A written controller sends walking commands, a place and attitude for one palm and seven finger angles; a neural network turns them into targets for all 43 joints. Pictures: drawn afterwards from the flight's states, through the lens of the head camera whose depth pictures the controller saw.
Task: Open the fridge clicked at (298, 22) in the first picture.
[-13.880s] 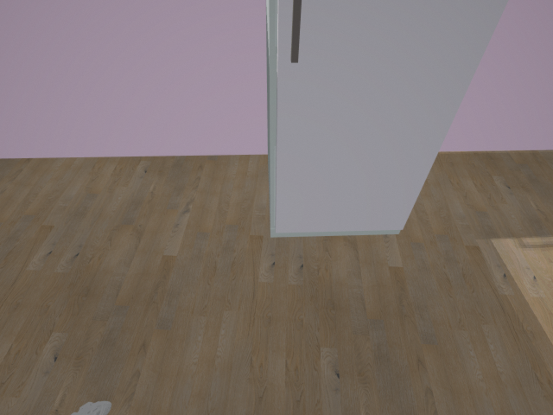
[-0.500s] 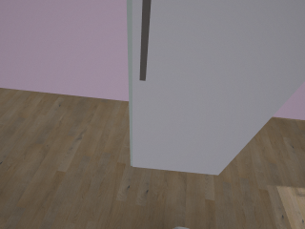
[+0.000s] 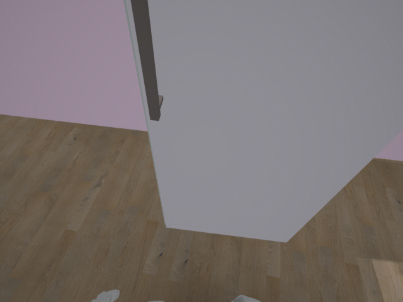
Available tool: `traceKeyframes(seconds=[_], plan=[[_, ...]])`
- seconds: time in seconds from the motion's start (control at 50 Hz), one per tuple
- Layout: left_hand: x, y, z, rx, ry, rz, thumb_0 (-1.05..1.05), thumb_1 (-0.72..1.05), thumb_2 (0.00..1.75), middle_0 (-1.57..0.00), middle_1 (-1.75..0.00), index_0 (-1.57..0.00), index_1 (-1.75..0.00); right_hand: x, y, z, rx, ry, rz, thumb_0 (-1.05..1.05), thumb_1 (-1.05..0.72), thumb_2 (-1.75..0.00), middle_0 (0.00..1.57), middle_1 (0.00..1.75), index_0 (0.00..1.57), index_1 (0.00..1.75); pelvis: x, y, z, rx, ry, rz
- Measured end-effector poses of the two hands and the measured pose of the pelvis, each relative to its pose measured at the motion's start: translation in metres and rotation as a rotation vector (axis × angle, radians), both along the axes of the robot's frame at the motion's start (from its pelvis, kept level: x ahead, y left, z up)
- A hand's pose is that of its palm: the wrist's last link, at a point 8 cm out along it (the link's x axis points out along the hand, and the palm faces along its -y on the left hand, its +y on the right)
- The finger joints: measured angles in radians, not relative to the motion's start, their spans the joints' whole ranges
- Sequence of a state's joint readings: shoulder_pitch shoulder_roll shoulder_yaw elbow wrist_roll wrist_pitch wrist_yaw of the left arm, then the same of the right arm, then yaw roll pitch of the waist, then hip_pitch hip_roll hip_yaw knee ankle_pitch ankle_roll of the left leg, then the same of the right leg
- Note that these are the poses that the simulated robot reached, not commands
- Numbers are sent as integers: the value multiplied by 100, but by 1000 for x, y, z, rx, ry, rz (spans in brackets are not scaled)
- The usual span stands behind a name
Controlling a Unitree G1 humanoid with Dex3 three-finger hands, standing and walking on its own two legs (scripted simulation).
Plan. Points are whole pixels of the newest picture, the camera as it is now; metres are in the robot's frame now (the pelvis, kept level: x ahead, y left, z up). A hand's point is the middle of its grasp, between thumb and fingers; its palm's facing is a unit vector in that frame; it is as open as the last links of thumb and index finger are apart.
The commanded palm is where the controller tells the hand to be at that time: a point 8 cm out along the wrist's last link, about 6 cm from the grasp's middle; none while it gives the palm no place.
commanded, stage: come to a stop and stand still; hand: left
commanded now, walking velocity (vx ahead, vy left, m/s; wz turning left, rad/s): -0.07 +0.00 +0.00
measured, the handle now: (148, 33) +0.46 +0.12 +0.28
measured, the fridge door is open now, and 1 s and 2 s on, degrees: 0 0 0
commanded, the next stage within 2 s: look again from close up in 1.22 s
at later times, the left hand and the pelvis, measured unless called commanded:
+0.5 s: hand out of the picture +0.00 +0.17 -0.15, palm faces +0.01 -0.96 -0.28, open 7.4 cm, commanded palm none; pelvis -0.02 -0.02 +0.01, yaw -1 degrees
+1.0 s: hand out of the picture +0.02 +0.15 -0.15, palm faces -0.01 -0.98 -0.22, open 7.3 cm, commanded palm none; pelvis +0.00 -0.03 +0.02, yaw -1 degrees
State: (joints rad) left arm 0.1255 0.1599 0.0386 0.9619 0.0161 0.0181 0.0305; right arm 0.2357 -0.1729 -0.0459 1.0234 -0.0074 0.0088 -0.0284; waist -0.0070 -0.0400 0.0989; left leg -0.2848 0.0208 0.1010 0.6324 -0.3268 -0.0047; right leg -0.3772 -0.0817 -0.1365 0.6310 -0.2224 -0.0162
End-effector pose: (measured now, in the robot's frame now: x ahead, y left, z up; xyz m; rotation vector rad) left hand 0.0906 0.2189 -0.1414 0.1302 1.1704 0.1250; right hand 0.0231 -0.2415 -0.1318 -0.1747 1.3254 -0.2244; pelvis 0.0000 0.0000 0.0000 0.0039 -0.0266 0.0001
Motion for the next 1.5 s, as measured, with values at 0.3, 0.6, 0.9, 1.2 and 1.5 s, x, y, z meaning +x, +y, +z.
traceKeyframes(seconds=[0.3,0.6,0.9,1.2,1.5], plan=[[-69,1,17,97,98,9,0,91,90,-20,-30,-20,-30,62,-2,-1,92,-224,65,1,-93,-90,20,30,20,30,-9,-15,2,18,-4,-8],[-93,-6,27,93,140,-1,1,90,90,-20,-30,-20,-30,-25,-14,-6,96,-27,42,0,-93,-90,20,30,20,30,-16,-25,13,19,-2,-10],[-73,-21,21,56,156,-13,1,92,90,-20,-30,-20,-30,-75,0,-3,123,148,-6,1,-91,-90,20,30,20,30,-5,-31,16,14,-1,-9],[-80,-26,18,36,187,14,1,91,90,-20,-30,-20,-30,-21,-3,-2,105,58,31,1,-93,-90,20,30,20,30,5,-31,17,12,-3,-7],[-80,-27,17,25,207,26,0,90,90,-20,-30,-20,-30,-3,-9,2,81,47,49,1,-92,-90,20,30,20,30,12,-30,19,11,1,-3]])
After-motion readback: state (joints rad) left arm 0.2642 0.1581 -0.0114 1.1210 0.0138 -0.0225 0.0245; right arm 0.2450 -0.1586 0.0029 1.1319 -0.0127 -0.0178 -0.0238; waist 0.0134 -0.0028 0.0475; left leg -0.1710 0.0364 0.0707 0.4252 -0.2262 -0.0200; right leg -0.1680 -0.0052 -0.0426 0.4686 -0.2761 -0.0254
